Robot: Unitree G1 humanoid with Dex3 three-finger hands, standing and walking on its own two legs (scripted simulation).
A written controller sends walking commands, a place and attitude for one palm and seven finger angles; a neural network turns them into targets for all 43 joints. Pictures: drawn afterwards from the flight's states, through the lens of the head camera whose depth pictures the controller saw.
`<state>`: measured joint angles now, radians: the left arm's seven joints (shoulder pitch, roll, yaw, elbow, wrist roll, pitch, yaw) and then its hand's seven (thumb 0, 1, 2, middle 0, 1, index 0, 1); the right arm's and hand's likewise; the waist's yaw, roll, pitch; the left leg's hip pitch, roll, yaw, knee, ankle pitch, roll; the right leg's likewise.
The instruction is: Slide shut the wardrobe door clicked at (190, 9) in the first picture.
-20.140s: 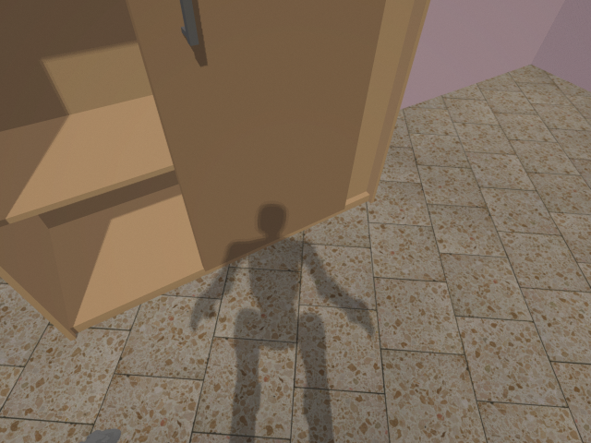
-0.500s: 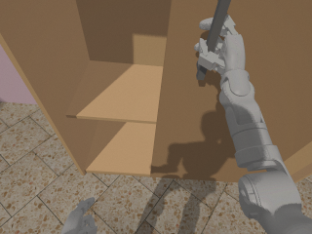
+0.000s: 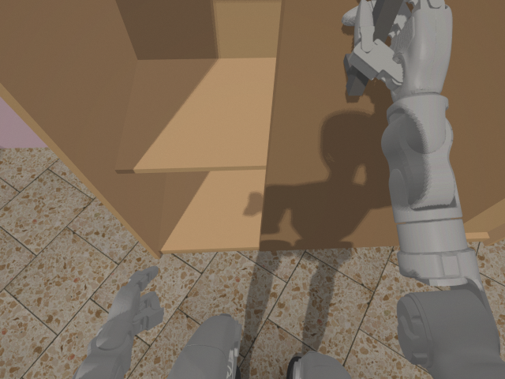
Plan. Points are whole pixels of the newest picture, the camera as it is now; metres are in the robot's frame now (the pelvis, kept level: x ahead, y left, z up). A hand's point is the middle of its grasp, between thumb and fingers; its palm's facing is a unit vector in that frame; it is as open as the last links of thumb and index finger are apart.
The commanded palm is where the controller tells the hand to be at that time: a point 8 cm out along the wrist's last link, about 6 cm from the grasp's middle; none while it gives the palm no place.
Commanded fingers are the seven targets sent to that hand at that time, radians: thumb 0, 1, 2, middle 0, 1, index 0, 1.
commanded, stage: step sideways, sliding the door along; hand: right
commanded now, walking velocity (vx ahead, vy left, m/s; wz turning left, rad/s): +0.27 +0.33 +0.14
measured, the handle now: (378, 5) +0.48 -0.10 +0.26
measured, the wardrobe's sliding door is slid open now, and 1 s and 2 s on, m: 0.39 0.16 0.00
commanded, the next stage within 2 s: stop walking and hold the door there in 1.70 s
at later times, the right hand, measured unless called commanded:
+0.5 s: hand (291, 44) +0.44 -0.01 +0.24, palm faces +0.23 +0.97 -0.07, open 6.1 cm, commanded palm +0.40 +0.01 +0.24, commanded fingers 0.00 -0.90 -0.90 0.45 1.40 0.45 1.40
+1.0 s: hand (130, 50) +0.43 +0.16 +0.24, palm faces +0.10 +0.99 -0.06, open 6.4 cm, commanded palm +0.39 +0.17 +0.24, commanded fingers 0.00 -0.90 -0.90 0.45 1.40 0.45 1.40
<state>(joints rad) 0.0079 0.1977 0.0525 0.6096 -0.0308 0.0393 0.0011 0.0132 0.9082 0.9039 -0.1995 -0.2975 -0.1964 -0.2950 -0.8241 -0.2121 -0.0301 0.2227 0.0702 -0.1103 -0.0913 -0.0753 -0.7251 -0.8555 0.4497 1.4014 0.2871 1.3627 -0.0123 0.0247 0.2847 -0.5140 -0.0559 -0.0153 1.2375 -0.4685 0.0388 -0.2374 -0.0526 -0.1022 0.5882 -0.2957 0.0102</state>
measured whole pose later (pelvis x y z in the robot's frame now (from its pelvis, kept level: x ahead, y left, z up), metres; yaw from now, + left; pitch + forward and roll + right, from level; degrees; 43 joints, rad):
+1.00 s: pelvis +0.10 +0.28 +0.00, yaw -1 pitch -3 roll +3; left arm 0.03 0.17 0.02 0.52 -0.03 -0.06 -0.09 0.01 0.91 0.90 -0.20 -0.30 -0.20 -0.30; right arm -0.37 -0.12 0.08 -0.38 0.00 -0.12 -0.13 -0.04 -0.79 -0.82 0.46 1.40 0.16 1.23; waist -0.15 -0.07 0.30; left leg -0.32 0.03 0.07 0.75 -0.30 0.00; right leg -0.17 -0.31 -0.13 0.58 -0.31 0.14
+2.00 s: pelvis +0.03 +0.50 +0.01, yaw +7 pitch -1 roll +1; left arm 0.07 0.21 -0.03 0.66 -0.03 0.01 0.02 0.01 0.91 0.90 -0.20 -0.30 -0.20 -0.30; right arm -0.33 -0.38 -0.30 0.03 0.07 -0.09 -0.13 -0.06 -0.72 -0.81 0.49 1.42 0.30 1.36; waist -0.01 -0.03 0.09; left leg -0.15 0.00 0.03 0.47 -0.29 0.01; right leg -0.26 -0.09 0.00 0.61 -0.32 0.00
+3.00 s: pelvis +0.01 +0.47 +0.01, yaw +8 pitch +0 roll +0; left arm 0.19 0.21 -0.01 0.67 -0.01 -0.16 0.04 0.01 0.90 0.90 -0.20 -0.30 -0.20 -0.30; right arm -0.51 -0.27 -0.27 0.27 0.06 -0.08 -0.11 0.00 -0.39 -0.66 0.52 1.42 0.30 1.35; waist -0.04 0.01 -0.02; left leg -0.24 0.05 0.00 0.51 -0.26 -0.04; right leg -0.28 -0.02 -0.05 0.49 -0.20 0.00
